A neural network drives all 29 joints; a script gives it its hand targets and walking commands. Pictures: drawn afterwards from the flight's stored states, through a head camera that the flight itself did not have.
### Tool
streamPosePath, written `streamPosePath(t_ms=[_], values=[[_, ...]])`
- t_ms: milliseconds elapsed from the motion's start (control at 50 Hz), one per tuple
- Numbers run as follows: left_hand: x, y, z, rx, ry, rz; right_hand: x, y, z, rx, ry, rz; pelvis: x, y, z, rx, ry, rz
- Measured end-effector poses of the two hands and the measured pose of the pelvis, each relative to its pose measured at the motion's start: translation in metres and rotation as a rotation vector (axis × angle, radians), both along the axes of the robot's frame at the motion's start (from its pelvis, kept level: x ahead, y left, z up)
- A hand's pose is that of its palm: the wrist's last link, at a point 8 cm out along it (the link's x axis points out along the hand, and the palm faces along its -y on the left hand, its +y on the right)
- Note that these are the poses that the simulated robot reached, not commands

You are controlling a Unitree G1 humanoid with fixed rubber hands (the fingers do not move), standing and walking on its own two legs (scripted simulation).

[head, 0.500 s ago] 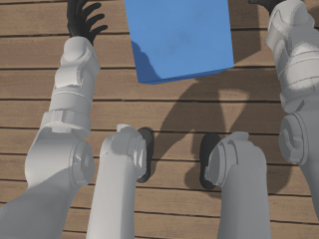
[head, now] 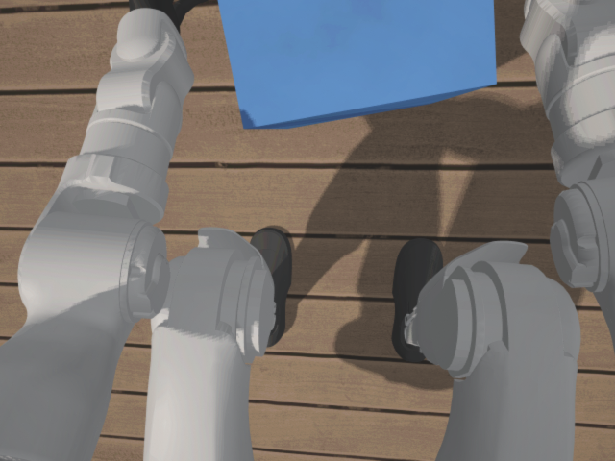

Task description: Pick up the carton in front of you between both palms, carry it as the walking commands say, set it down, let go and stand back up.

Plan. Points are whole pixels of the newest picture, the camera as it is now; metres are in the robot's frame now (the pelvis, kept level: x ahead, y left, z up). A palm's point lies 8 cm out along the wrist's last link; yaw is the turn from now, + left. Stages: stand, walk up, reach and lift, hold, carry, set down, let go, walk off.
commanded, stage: reach and lift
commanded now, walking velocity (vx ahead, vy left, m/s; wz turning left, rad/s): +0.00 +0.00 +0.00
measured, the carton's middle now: (347, 18) +0.54 +0.00 -0.24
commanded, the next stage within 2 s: none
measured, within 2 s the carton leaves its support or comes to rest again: leaves its support in 0.62 s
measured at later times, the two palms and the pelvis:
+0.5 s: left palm (175, 0) +0.53 +0.15 -0.15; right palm out of the picture +0.57 -0.15 -0.16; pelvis +0.00 +0.00 +0.00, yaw +0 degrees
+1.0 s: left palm out of the picture +0.50 +0.13 +0.01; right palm out of the picture +0.51 -0.17 +0.01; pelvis -0.01 +0.01 +0.07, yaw -4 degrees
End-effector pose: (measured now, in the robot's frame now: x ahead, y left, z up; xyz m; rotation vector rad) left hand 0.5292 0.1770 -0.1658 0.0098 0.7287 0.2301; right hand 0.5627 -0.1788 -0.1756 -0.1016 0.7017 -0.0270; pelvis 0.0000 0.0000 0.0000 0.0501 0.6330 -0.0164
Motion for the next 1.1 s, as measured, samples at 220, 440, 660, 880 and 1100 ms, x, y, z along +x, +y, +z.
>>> streamPosePath(t_ms=[220, 440, 660, 880, 1100], values=[[-0.005, -0.020, 0.008, -0.024, 0.014, -0.024, 0.000, 0.012, 0.017, 0.012, 0.019, 0.019, -0.001, 0.000, 0.009, 0.006, 0.012, -0.004], [0.001, -0.026, 0.012, -0.025, 0.022, -0.008, 0.006, 0.027, 0.020, 0.016, 0.029, 0.035, -0.005, -0.001, 0.008, 0.015, 0.001, -0.004], [0.015, -0.031, 0.028, -0.034, -0.003, -0.027, -0.003, 0.023, 0.022, 0.026, 0.008, 0.017, -0.001, -0.002, -0.008, 0.002, 0.008, -0.011], [-0.017, -0.047, 0.123, -0.070, -0.065, -0.012, -0.039, 0.010, 0.132, 0.070, -0.041, -0.083, -0.001, 0.008, 0.036, -0.008, 0.071, -0.050], [-0.038, -0.043, 0.206, -0.056, -0.039, -0.022, -0.058, 0.015, 0.220, 0.050, -0.015, -0.083, -0.006, 0.009, 0.097, -0.007, 0.109, -0.050]])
